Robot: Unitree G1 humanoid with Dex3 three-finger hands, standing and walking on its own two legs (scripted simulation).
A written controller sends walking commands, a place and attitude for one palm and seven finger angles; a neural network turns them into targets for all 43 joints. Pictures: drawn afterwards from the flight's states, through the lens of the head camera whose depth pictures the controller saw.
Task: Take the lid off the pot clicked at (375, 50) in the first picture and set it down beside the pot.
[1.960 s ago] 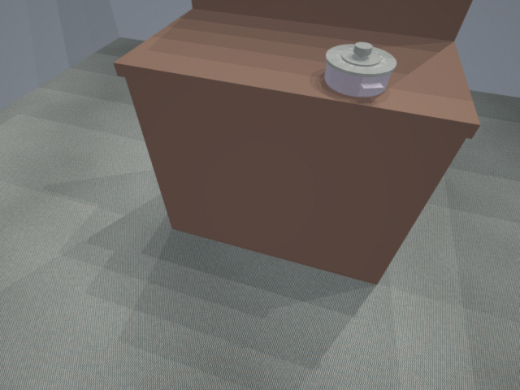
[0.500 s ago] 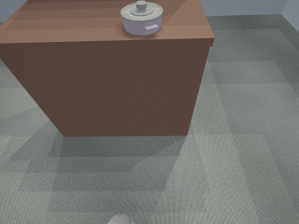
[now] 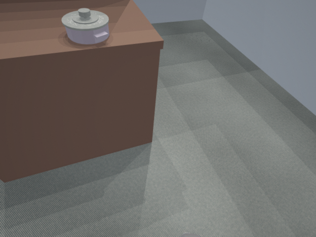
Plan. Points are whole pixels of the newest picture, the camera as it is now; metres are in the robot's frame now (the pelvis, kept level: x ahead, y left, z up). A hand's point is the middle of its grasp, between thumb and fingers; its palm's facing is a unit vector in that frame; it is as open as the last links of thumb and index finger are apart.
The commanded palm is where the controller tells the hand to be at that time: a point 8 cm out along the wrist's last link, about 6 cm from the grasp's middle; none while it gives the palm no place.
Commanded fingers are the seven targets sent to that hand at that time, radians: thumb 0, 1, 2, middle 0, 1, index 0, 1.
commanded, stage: walk to a spot facing it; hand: left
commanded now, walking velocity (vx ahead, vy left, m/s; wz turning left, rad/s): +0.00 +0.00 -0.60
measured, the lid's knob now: (84, 12) +0.85 +0.37 +0.15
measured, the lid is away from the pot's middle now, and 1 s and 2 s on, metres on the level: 0.00 0.00 0.00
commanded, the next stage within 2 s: turn to face it in 0.48 s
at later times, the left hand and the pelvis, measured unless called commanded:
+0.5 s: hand out of the picture +0.13 +0.15 -0.17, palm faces -0.19 -0.96 -0.18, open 7.3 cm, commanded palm none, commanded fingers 0.00 0.90 0.90 -0.20 -0.30 -0.20 -0.30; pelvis +0.07 -0.03 +0.00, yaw -14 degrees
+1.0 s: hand (116, 180) +0.32 +0.16 -0.17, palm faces -0.16 -0.97 -0.18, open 7.3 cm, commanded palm none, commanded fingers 0.00 0.90 0.90 -0.20 -0.30 -0.20 -0.30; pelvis +0.19 +0.00 +0.00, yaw -10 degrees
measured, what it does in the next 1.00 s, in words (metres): walks ahead: right foot, then left foot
